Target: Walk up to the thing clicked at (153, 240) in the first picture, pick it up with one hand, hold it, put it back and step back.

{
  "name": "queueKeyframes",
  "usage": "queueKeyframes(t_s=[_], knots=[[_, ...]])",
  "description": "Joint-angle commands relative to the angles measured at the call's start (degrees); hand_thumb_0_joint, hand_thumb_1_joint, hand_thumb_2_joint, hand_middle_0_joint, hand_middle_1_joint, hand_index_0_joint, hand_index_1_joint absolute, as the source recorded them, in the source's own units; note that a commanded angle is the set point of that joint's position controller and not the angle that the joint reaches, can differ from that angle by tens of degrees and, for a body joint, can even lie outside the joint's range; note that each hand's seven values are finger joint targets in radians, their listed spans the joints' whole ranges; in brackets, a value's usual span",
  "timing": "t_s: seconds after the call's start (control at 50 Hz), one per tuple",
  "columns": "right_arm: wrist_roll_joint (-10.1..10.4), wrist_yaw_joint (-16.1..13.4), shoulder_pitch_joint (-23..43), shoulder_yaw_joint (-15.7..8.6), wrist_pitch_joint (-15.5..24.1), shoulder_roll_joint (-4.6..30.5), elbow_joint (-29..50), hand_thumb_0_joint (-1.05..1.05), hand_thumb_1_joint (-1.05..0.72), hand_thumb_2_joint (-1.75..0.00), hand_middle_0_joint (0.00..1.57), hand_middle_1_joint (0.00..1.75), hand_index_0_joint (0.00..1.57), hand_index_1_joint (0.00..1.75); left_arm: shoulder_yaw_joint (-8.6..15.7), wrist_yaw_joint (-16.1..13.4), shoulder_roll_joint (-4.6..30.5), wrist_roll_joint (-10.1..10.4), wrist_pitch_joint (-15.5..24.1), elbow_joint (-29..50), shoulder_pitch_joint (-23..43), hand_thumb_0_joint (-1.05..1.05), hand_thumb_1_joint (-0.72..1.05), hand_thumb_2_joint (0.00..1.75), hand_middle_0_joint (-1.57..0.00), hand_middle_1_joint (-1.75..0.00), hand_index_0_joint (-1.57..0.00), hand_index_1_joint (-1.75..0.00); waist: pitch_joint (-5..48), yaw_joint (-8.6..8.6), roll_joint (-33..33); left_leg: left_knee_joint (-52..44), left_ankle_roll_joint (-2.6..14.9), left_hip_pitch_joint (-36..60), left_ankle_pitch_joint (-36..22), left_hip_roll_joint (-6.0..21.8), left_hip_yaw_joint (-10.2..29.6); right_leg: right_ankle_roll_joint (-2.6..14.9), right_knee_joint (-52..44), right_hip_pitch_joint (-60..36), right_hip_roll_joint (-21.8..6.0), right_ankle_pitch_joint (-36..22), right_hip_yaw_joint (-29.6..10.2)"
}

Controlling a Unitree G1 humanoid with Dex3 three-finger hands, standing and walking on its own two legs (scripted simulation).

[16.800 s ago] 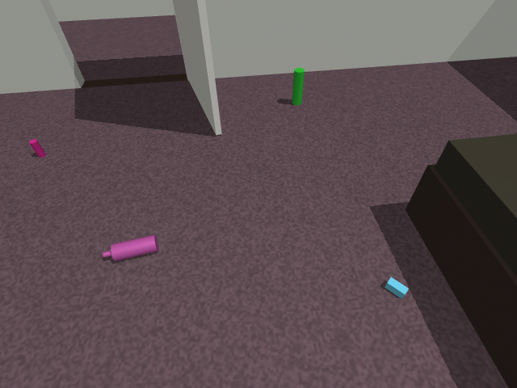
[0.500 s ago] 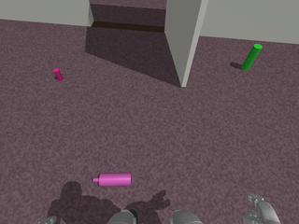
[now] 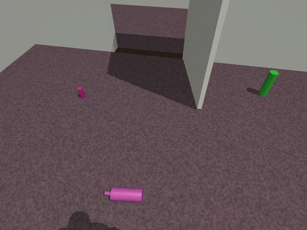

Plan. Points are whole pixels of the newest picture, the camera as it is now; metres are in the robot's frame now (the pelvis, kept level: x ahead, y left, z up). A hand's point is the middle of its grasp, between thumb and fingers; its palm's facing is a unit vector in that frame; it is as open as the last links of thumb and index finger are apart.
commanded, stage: walk up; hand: left
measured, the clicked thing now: (123, 194) +0.46 +0.22 -0.72
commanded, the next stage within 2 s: stand in 0.84 s
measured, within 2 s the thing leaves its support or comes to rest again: neither
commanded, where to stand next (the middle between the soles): +0.06 -0.02 m, yaw -4 degrees
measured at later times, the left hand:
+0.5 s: hand out of the picture +0.11 +0.29 -0.15, palm faces +0.01 -0.91 -0.42, open 7.4 cm
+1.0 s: hand out of the picture +0.09 +0.24 -0.13, palm faces -0.12 -0.92 -0.37, open 7.4 cm
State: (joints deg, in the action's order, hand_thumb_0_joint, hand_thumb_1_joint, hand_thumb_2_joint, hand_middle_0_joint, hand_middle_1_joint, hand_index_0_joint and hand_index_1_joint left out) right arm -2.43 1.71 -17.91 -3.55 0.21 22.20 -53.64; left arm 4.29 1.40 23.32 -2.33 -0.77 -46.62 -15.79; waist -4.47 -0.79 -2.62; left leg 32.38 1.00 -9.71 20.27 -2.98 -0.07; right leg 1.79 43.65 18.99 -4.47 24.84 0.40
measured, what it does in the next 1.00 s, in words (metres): steps on the spot: right foot, then left foot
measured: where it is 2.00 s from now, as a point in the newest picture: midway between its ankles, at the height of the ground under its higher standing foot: outside the picture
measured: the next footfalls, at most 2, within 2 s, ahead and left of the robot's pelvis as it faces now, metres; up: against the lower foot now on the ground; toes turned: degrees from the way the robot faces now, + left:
right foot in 0.22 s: +0.14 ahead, -0.14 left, +0.00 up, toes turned -1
left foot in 0.50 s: +0.05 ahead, +0.14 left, +0.00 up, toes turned -4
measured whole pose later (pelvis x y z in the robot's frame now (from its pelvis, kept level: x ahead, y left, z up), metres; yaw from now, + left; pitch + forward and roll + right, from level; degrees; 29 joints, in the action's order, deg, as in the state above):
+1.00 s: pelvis +0.00 -0.01 +0.01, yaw -3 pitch -3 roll +0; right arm 0.4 -0.2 -11.8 -3.4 -0.7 23.5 -54.4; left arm 0.1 0.4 20.7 -0.7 2.8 -55.9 -10.6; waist -6.4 1.4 1.2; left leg 36.7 1.5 -13.1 25.5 1.8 2.3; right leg 1.4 30.5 9.3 0.6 18.0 1.1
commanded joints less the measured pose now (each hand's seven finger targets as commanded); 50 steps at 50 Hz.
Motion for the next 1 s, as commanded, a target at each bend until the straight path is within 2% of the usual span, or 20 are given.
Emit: queueKeyframes(t_s=[0.0, 0.08, 0.16, 0.2, 0.22, 0.24, 0.32, 0.42, 0.46, 0.48, 0.5, 0.52, 0.58, 0.68, 0.74, 0.8, 0.82, 0.84, 0.86, 0.98], knots=[[0.8, -1.2, 0.2, -4.0, 3.6, 17.8, 6.3, 0.00, -0.90, -0.90, 0.20, 0.30, 0.20, 0.30, 2.8, -0.5, 12.5, 1.3, 2.8, 4.9, 7.9, 0.00, 0.90, 0.90, -0.20, -0.30, -0.20, -0.30, -7.0, 3.30, 5.4, -20.0, 15.05, 2.2, 9.5, 21.6, 30.4, -0.27, 12.6, 20.3, 1.4, 2.2, -7.8], [1.0, -1.3, 2.5, -2.5, 3.8, 14.7, 7.5, 0.00, -0.90, -0.90, 0.20, 0.30, 0.20, 0.30, 2.1, 0.1, 10.1, 1.6, 3.7, 1.1, 2.3, 0.00, 0.90, 0.90, -0.20, -0.30, -0.20, -0.30, -2.1, 1.48, 13.2, -13.5, 10.43, -1.3, -14.8, 14.5, 11.4, -1.27, 1.5, 6.1, 2.0, -1.3, -1.0], [2.4, -1.8, 5.3, -1.5, 0.6, 12.6, 8.3, 0.00, -0.90, -0.90, 0.20, 0.30, 0.20, 0.30, 1.4, -1.9, 8.4, 2.3, 3.9, -2.0, 0.3, 0.00, 0.90, 0.90, -0.20, -0.30, -0.20, -0.30, 1.7, -0.52, 12.9, 1.7, 5.57, -5.8, -34.3, 9.6, 3.7, -0.30, -15.5, -9.7, 5.6, -19.1, 3.6], [3.8, -2.1, 3.9, -0.7, -0.2, 9.5, 9.1, 0.00, -0.90, -0.90, 0.20, 0.30, 0.20, 0.30, 2.7, -3.1, 14.8, 1.7, 4.4, -2.6, -1.9, 0.00, 0.90, 0.90, -0.20, -0.30, -0.20, -0.30, 6.6, -1.68, 1.7, 14.2, 1.48, -13.2, -21.1, 4.2, 1.9, 3.26, -17.0, -18.7, -4.4, -39.6, -9.5], [3.7, -2.5, 0.8, -0.4, -1.4, 7.9, 8.5, 0.00, -0.90, -0.90, 0.20, 0.30, 0.20, 0.30, 2.8, -3.2, 17.5, 2.2, 4.4, -1.8, -0.7, 0.00, 0.90, 0.90, -0.20, -0.30, -0.20, -0.30, 7.8, -0.61, -6.2, 23.2, 0.51, -13.1, 10.8, -0.4, 3.0, 9.69, -23.4, -13.2, -18.0, -42.7, -25.6], [2.8, -3.1, 0.4, -1.8, -2.9, 10.9, 7.4, 0.00, -0.90, -0.90, 0.20, 0.30, 0.20, 0.30, 2.7, -3.5, 18.4, 1.9, 4.2, -1.2, 1.7, 0.00, 0.90, 0.90, -0.20, -0.30, -0.20, -0.30, 7.1, 0.59, -4.7, 30.3, 0.81, -9.3, 17.6, 2.0, 8.3, 14.38, -22.8, -6.1, -20.1, -33.2, -30.1], [2.4, -2.0, -1.1, -2.7, -3.3, 11.8, 5.3, 0.00, -0.90, -0.90, 0.20, 0.30, 0.20, 0.30, 2.6, -4.3, 16.2, 1.1, 3.1, -0.4, 7.4, 0.00, 0.90, 0.90, -0.20, -0.30, -0.20, -0.30, 5.3, 1.99, -5.3, 31.9, -0.07, -11.9, 10.4, 2.9, 7.8, 10.80, -21.1, -1.0, -12.4, -14.4, -16.5], [1.7, -1.3, -0.8, -2.6, -2.1, 11.1, 2.3, 0.00, -0.90, -0.90, 0.20, 0.30, 0.20, 0.30, 2.4, -3.1, 15.0, 0.5, 1.3, 0.1, 10.9, 0.00, 0.90, 0.90, -0.20, -0.30, -0.20, -0.30, 5.6, 1.24, -9.5, 8.8, -0.78, -5.7, 6.9, 2.0, -1.5, 8.83, -18.0, 2.6, -8.1, -3.9, -11.9], [0.8, -1.7, -1.1, -3.0, -1.4, 11.7, 1.3, 0.00, -0.90, -0.90, 0.20, 0.30, 0.20, 0.30, 1.4, -2.7, 12.5, 1.4, 0.0, 0.1, 10.6, 0.00, 0.90, 0.90, -0.20, -0.30, -0.20, -0.30, 4.7, 1.90, -6.3, 0.8, 0.20, -0.5, 0.4, 1.5, -0.9, 5.57, -11.3, 9.0, -6.1, -4.5, -11.3], [-0.2, -1.9, 0.2, -3.6, -1.0, 14.6, 2.4, 0.00, -0.90, -0.90, 0.20, 0.30, 0.20, 0.30, 0.9, -2.7, 10.1, 1.9, -0.3, 0.1, 9.0, 0.00, 0.90, 0.90, -0.20, -0.30, -0.20, -0.30, 3.5, 1.95, 3.0, -8.2, 2.59, -2.4, 5.8, 8.5, 12.1, 2.81, -2.5, 12.5, -1.5, -2.8, -9.6], [0.6, -1.9, 6.0, -4.4, -0.8, 21.1, 4.4, 0.00, -0.90, -0.90, 0.20, 0.30, 0.20, 0.30, 1.1, -3.1, 9.8, 2.2, -0.2, 0.5, 11.9, 0.00, 0.90, 0.90, -0.20, -0.30, -0.20, -0.30, 1.1, 2.68, 17.0, -16.7, 9.93, -12.3, 3.1, 23.3, 31.5, -0.18, 10.2, 12.2, 8.1, 8.2, -2.7], [0.8, -1.9, 8.7, -5.0, -0.3, 22.4, 5.2, 0.00, -0.90, -0.90, 0.20, 0.30, 0.20, 0.30, 2.4, -3.7, 12.5, 1.5, -0.3, -0.2, 13.9, 0.00, 0.90, 0.90, -0.20, -0.30, -0.20, -0.30, -1.5, 2.99, 14.2, -17.7, 15.81, -17.5, -0.8, 27.3, 35.8, -0.21, 19.2, 9.7, 7.1, 9.9, -9.6], [0.6, -3.4, 11.6, -2.9, 1.5, 15.4, 5.4, 0.00, -0.90, -0.90, 0.20, 0.30, 0.20, 0.30, 1.8, -3.2, 10.7, 2.9, -0.1, -3.3, 5.8, 0.00, 0.90, 0.90, -0.20, -0.30, -0.20, -0.30, 2.2, -1.59, 6.8, -6.2, 11.00, -5.1, -21.7, 18.5, 16.8, 0.10, 22.1, 11.5, 7.0, 3.0, -10.5], [0.0, -2.2, 2.1, -4.4, 2.6, 18.6, 3.9, 0.00, -0.90, -0.90, 0.20, 0.30, 0.20, 0.30, 1.7, -0.3, 11.4, 0.5, 1.7, -1.2, 10.3, 0.00, 0.90, 0.90, -0.20, -0.30, -0.20, -0.30, 3.2, 4.58, 12.9, -10.3, 12.40, 6.1, 5.8, 19.0, 18.8, -1.11, 2.0, 11.0, 5.1, 7.5, -1.7], [0.2, -1.5, -0.3, -4.9, 2.8, 19.4, 4.9, 0.00, -0.90, -0.90, 0.20, 0.30, 0.20, 0.30, 2.2, 0.5, 11.9, 0.1, 2.7, -1.2, 8.4, 0.00, 0.90, 0.90, -0.20, -0.30, -0.20, -0.30, 1.2, 4.48, 13.2, -10.8, 14.05, 7.3, 4.8, 20.6, 20.1, 0.47, -3.7, 10.1, 4.2, 7.9, -0.9], [0.9, -0.6, 4.3, -3.9, 2.3, 16.5, 7.4, 0.00, -0.90, -0.90, 0.20, 0.30, 0.20, 0.30, 2.7, 0.4, 10.6, 0.4, 4.3, -4.0, -2.2, 0.00, 0.90, 0.90, -0.20, -0.30, -0.20, -0.30, 3.9, -1.93, 11.4, 0.0, 9.41, -0.2, -12.4, 15.3, 9.5, 2.40, -21.9, -9.8, 4.9, -3.7, 1.9], [3.4, -1.3, 9.9, -1.6, 2.1, 6.6, 6.9, 0.00, -0.90, -0.90, 0.20, 0.30, 0.20, 0.30, 1.1, -0.9, 12.1, 1.6, 5.5, -5.4, 2.2, 0.00, 0.90, 0.90, -0.20, -0.30, -0.20, -0.30, 5.3, -1.37, 1.2, 11.1, 1.41, -11.2, -19.9, 8.1, 2.8, 2.45, -25.3, -19.2, -7.0, -33.4, -14.9], [3.7, -2.3, 10.7, -1.1, 1.7, 7.1, 8.1, 0.00, -0.90, -0.90, 0.20, 0.30, 0.20, 0.30, 1.6, -1.3, 16.2, 2.0, 5.5, -5.9, 3.1, 0.00, 0.90, 0.90, -0.20, -0.30, -0.20, -0.30, 4.5, -0.07, -1.2, 8.4, -0.13, -9.8, -2.1, 5.3, 0.0, 8.18, -22.4, -13.9, -14.0, -44.2, -21.8], [4.1, -2.5, 9.5, -1.1, 1.4, 8.1, 7.1, 0.00, -0.90, -0.90, 0.20, 0.30, 0.20, 0.30, 0.7, -1.4, 15.4, 1.8, 5.5, -5.2, 5.2, 0.00, 0.90, 0.90, -0.20, -0.30, -0.20, -0.30, 3.6, 1.35, 0.1, 7.1, 0.08, -6.2, 8.5, 5.3, 2.0, 11.30, -21.5, -10.3, -14.1, -45.1, -19.5], [3.0, -2.3, 7.3, -1.0, 0.8, 9.5, 1.8, 0.00, -0.90, -0.90, 0.20, 0.30, 0.20, 0.30, -1.2, -2.7, 12.1, 2.5, 4.4, -6.2, 8.3, 0.00, 0.90, 0.90, -0.20, -0.30, -0.20, -0.30, 5.4, 1.46, -5.9, -3.2, -0.11, -3.5, -3.4, 5.1, 2.4, 3.75, -18.9, -17.3, -7.5, -51.8, -8.8]])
